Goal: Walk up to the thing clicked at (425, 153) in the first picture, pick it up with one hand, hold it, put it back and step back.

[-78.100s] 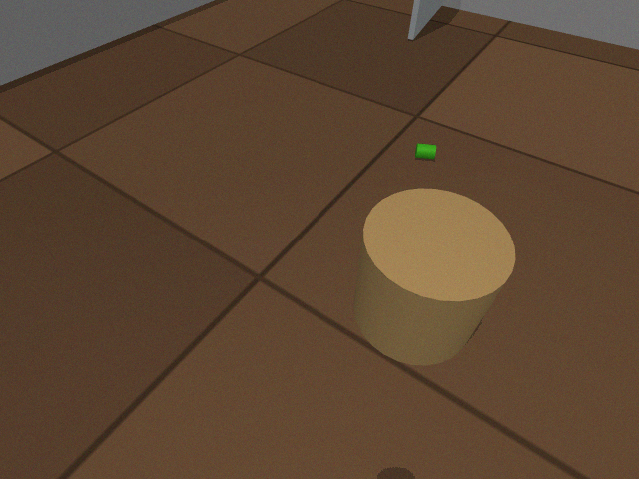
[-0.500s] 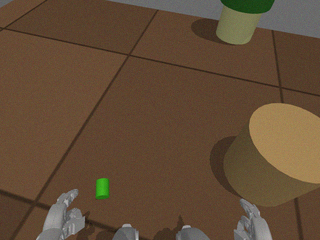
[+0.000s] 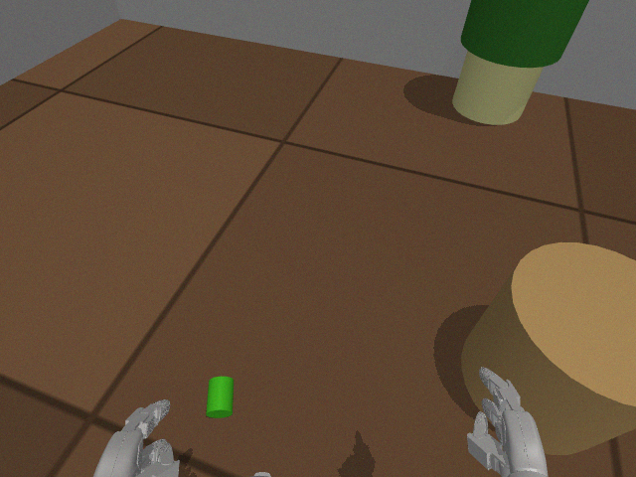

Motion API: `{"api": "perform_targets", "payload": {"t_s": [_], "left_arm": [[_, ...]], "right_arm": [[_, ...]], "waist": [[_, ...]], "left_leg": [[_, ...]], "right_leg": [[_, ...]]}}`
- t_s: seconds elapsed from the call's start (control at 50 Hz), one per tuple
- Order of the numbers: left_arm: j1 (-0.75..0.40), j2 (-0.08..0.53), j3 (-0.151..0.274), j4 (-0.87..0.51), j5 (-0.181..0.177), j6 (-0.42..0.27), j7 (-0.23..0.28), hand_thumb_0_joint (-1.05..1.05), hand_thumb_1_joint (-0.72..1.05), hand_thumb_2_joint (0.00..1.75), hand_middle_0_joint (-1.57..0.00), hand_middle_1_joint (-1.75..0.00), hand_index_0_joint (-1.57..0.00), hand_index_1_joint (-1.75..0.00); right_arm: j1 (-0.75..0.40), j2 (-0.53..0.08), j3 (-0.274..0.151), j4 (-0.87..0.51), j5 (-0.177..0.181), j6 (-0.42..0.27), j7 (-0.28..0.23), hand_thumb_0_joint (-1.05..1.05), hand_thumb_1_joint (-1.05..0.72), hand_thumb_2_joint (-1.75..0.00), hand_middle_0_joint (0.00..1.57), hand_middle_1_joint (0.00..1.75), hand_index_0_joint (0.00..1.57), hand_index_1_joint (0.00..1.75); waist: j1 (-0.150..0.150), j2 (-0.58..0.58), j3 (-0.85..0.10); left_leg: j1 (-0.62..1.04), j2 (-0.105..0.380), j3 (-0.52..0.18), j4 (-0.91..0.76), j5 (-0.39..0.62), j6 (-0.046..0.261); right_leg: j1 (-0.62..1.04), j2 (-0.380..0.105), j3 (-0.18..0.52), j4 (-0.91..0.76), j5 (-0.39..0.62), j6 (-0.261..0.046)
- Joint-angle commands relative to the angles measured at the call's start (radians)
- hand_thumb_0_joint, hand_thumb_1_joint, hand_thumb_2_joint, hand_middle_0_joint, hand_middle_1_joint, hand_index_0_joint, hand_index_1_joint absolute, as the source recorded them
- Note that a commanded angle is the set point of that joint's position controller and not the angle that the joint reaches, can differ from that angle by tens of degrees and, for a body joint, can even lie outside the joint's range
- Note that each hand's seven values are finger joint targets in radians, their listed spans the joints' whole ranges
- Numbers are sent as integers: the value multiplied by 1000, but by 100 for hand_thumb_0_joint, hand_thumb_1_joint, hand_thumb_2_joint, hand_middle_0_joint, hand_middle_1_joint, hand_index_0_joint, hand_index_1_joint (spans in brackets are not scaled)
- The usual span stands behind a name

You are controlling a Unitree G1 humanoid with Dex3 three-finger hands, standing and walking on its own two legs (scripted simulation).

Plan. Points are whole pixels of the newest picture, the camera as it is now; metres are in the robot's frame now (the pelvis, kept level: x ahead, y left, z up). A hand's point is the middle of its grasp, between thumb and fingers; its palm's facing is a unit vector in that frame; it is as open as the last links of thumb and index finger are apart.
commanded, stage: home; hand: left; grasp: from above
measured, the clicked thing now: (220, 397) +0.45 +0.27 -0.68
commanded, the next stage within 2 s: stand in 1.68 s
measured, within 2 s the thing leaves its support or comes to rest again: neither
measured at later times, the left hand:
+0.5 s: hand (174, 461) +0.17 +0.18 -0.05, palm faces +0.02 -0.98 -0.20, open 7.6 cm
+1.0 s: hand (175, 461) +0.17 +0.18 -0.05, palm faces +0.02 -0.98 -0.20, open 7.4 cm
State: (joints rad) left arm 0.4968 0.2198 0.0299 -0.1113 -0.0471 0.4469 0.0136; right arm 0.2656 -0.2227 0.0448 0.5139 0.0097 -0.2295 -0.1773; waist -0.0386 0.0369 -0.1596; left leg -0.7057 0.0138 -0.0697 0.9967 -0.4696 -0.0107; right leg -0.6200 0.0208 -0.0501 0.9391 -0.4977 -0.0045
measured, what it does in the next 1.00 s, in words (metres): stands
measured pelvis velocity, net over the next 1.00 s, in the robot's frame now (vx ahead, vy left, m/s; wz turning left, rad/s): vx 0.01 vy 0.00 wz -0.01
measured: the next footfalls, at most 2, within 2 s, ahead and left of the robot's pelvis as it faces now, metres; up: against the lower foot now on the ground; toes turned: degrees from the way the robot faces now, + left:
none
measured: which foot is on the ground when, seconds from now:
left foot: down 0.00-1.00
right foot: down 0.00-1.00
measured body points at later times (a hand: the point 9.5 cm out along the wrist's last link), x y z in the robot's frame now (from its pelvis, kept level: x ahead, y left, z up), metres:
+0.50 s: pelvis +0.00 +0.00 +0.00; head +0.02 +0.01 +0.45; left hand +0.17 +0.23 -0.03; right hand +0.16 -0.24 -0.07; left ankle +0.02 +0.12 -0.68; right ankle -0.02 -0.12 -0.68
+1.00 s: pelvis +0.01 +0.00 +0.00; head +0.03 +0.01 +0.45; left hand +0.17 +0.23 -0.03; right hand +0.16 -0.24 -0.07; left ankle +0.02 +0.12 -0.68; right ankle -0.02 -0.12 -0.68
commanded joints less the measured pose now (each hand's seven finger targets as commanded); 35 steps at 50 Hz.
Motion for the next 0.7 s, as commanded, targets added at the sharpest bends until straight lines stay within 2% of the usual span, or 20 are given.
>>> {"api": "perform_targets", "payload": {"t_s": [0.0,0.06,0.08,0.1,0.12,0.16,0.18,0.22,0.28,0.3,0.34,0.48,0.54,0.56,0.6,0.62,0.66,0.68], "left_arm": [[-16,105,60,-201,1,-55,13,0,80,84,-19,-28,-19,-28],[-24,105,54,-196,1,-57,13,0,78,83,-19,-28,-19,-28],[-20,110,62,-203,2,-56,16,0,83,86,-19,-29,-19,-29],[-19,108,59,-192,-1,-55,16,0,79,84,-19,-28,-19,-28],[-16,107,61,-194,0,-56,16,0,86,87,-20,-29,-20,-29],[-16,106,62,-201,-4,-56,14,0,85,87,-19,-29,-19,-29],[-15,109,63,-196,-4,-56,14,0,85,87,-19,-29,-19,-29],[-7,104,58,-195,-5,-55,12,0,85,87,-19,-29,-19,-29],[4,106,62,-193,-4,-53,12,0,85,87,-19,-29,-19,-29],[-6,104,60,-188,-4,-54,11,0,86,88,-20,-29,-20,-29],[-12,103,58,-184,-6,-51,10,0,87,88,-20,-29,-20,-29],[-3,111,68,-181,-4,-48,8,0,89,89,-20,-30,-20,-30],[3,111,67,-178,-6,-47,7,0,90,90,-20,-30,-20,-30],[-22,104,53,-213,-6,-50,7,0,90,90,-20,-30,-20,-30],[-7,112,67,-183,-5,-49,6,0,90,90,-20,-30,-20,-30],[-20,103,51,-197,-5,-48,6,0,90,90,-20,-30,-20,-30],[-22,112,68,-199,-4,-50,8,0,90,90,-20,-30,-20,-30],[-25,101,51,-205,-4,-51,6,0,90,90,-20,-30,-20,-30]], "right_arm": [[-51,-119,-54,-147,-3,-57,-13,0,-90,-90,20,30,20,30],[-45,-118,-54,-140,-3,-56,-14,0,-90,-90,20,30,20,30],[-45,-121,-56,-148,-2,-55,-14,0,-90,-90,20,30,20,30],[-50,-119,-54,-143,-1,-55,-15,0,-90,-90,20,30,20,30],[-51,-120,-55,-147,-2,-55,-14,0,-90,-90,20,30,20,30],[-48,-119,-56,-145,-2,-56,-14,0,-90,-90,20,30,20,30],[-48,-121,-57,-143,-3,-56,-14,0,-90,-90,20,30,20,30],[-41,-123,-60,-144,-3,-58,-14,0,-90,-90,20,30,20,30],[-36,-123,-62,-139,-4,-55,-15,0,-90,-90,20,30,20,30],[-39,-125,-63,-141,-4,-56,-13,0,-90,-90,20,30,20,30],[-40,-123,-61,-140,-2,-55,-13,0,-90,-90,20,30,20,30],[-37,-128,-64,-137,-3,-57,-12,0,-90,-90,20,30,20,30],[-36,-129,-66,-143,-2,-56,-11,0,-90,-90,20,30,20,30],[-39,-122,-61,-148,-2,-57,-11,0,-90,-90,20,30,20,30],[-41,-128,-64,-146,-3,-57,-10,0,-90,-90,20,30,20,30],[-42,-125,-62,-150,-2,-57,-11,0,-90,-90,20,30,20,30],[-36,-128,-66,-144,-3,-59,-13,0,-90,-90,20,30,20,30],[-41,-121,-61,-146,-2,-59,-12,0,-90,-90,20,30,20,30]], "waist": [[-5,22,-72],[-8,15,-87],[-8,11,-87],[-2,-1,-70],[-1,-1,-71],[2,8,-81],[-4,5,-91],[-9,5,-98],[-1,16,-104],[-7,7,-101],[-5,18,-73],[0,21,-70],[-5,6,-84],[-2,17,-78],[-3,7,-72],[-5,12,-60],[-7,16,-82],[-6,11,-66]], "left_leg": [[143,-16,23,-151,199,28],[142,-18,26,-137,226,30],[147,-17,28,-138,228,30],[130,-17,26,-138,217,31],[131,-17,28,-139,204,31],[136,-16,25,-141,212,29],[136,-16,25,-138,213,30],[141,-16,25,-135,236,29],[154,-12,22,-131,280,24],[147,-12,19,-136,264,24],[139,-9,14,-148,241,23],[135,-7,12,-158,203,22],[138,-9,17,-147,220,25],[133,-10,20,-142,228,25],[128,-10,20,-147,194,26],[124,-11,23,-149,182,26],[137,-10,23,-146,191,26],[131,-9,21,-147,190,25]], "right_leg": [[17,9,-11,-157,219,4],[14,8,-6,-157,248,7],[16,7,-5,-158,249,6],[13,8,-8,-160,237,7],[13,7,-6,-163,226,7],[22,8,-9,-158,231,6],[20,9,-8,-158,234,8],[23,11,-8,-148,255,7],[25,14,-11,-138,282,4],[21,16,-13,-137,267,4],[9,16,-16,-138,244,2],[8,16,-15,-141,207,1],[15,14,-10,-141,225,2],[13,12,-8,-142,236,3],[3,14,-8,-147,205,4],[-7,12,-6,-150,196,5],[-3,12,-4,-150,203,5],[-7,11,-7,-149,202,5]]}}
